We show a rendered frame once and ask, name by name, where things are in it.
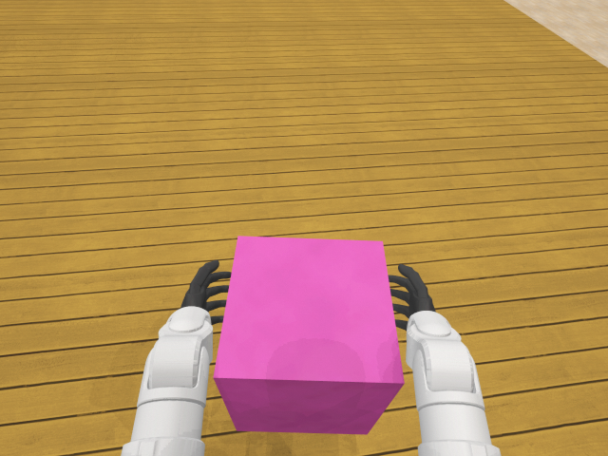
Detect robot right hand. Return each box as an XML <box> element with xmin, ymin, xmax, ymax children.
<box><xmin>388</xmin><ymin>264</ymin><xmax>436</xmax><ymax>331</ymax></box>

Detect robot left hand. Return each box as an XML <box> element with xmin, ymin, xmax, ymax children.
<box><xmin>180</xmin><ymin>260</ymin><xmax>231</xmax><ymax>325</ymax></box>

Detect robot right forearm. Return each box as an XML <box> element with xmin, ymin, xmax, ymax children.
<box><xmin>406</xmin><ymin>311</ymin><xmax>501</xmax><ymax>456</ymax></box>

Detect carton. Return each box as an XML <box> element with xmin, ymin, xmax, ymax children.
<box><xmin>213</xmin><ymin>236</ymin><xmax>405</xmax><ymax>435</ymax></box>

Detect robot left forearm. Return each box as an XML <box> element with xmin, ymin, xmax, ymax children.
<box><xmin>121</xmin><ymin>306</ymin><xmax>213</xmax><ymax>456</ymax></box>

